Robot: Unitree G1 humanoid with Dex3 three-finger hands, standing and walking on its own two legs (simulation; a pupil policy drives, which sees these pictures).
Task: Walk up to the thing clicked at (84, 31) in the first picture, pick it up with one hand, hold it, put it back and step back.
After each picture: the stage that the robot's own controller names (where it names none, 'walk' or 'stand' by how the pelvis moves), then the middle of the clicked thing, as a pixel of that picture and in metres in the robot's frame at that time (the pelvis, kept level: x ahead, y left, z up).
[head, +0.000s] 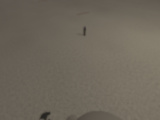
stand; (84, 31) +2.28 +0.22 -0.65
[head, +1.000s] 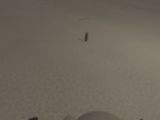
walk; (86, 37) +2.16 +0.12 -0.64
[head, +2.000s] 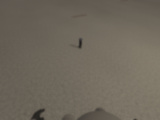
walk; (80, 43) +1.56 +0.18 -0.65
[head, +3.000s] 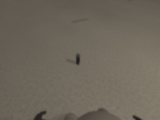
walk; (77, 59) +1.05 +0.21 -0.65
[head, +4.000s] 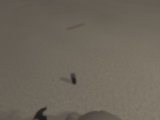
walk; (73, 79) +0.64 +0.24 -0.63
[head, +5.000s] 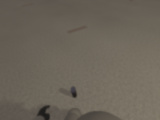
walk; (73, 92) +0.43 +0.22 -0.63
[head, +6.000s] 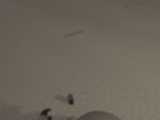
stand; (70, 99) +0.37 +0.21 -0.66
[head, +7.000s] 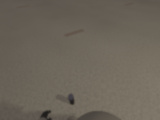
stand; (71, 99) +0.36 +0.21 -0.66
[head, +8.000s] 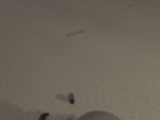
stand; (71, 99) +0.38 +0.21 -0.66
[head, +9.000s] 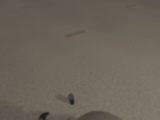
stand; (71, 99) +0.37 +0.21 -0.66
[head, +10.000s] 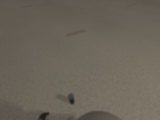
go down; (71, 99) +0.37 +0.21 -0.66
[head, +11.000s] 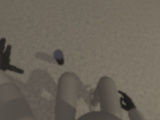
go down; (59, 58) +0.45 +0.24 -0.29
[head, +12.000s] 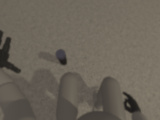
approach; (62, 58) +0.45 +0.25 -0.26
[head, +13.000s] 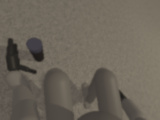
close in; (37, 52) +0.43 +0.29 -0.16
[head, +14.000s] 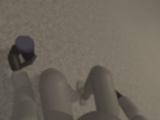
close; (27, 51) +0.43 +0.30 -0.16
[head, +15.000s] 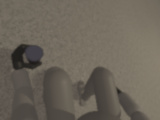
lift; (34, 57) +0.38 +0.28 -0.16
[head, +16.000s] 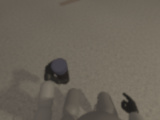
lift; (62, 73) +0.32 +0.18 +0.03
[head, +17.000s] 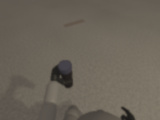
hold; (67, 76) +0.31 +0.16 +0.03
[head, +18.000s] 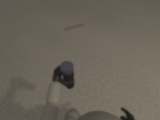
hold; (68, 77) +0.31 +0.15 +0.03
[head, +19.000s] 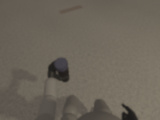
crouch; (63, 72) +0.35 +0.18 -0.02
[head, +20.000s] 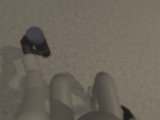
lower; (41, 45) +0.48 +0.26 -0.05
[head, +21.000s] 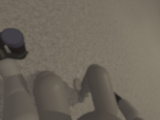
lower; (17, 47) +0.45 +0.31 -0.15
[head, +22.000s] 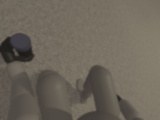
lower; (24, 50) +0.43 +0.30 -0.16
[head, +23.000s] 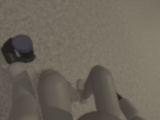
lower; (26, 51) +0.42 +0.30 -0.16
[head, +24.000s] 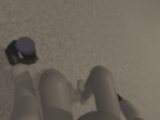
lower; (29, 53) +0.41 +0.29 -0.16
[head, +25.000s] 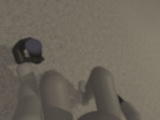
open; (35, 54) +0.43 +0.27 -0.17
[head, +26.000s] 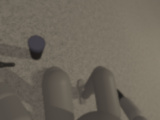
stand; (36, 50) +0.42 +0.27 -0.17
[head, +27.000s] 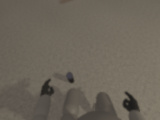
walk; (70, 78) +0.42 +0.20 -0.47
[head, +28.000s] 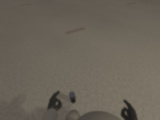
stand; (72, 97) +0.38 +0.18 -0.60
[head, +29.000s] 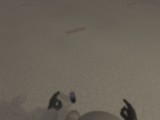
stand; (72, 97) +0.38 +0.18 -0.60
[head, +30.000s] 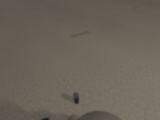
stand; (76, 98) +0.40 +0.17 -0.65
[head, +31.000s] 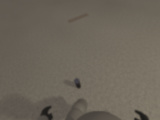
walk; (77, 83) +0.46 +0.20 -0.63
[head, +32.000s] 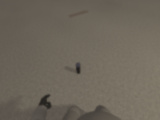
walk; (78, 68) +0.71 +0.17 -0.63
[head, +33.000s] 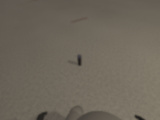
stand; (79, 60) +1.00 +0.25 -0.63
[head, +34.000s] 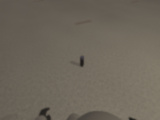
stand; (82, 61) +1.04 +0.16 -0.65
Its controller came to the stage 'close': yes
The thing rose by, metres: 0.68
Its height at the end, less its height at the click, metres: +0.00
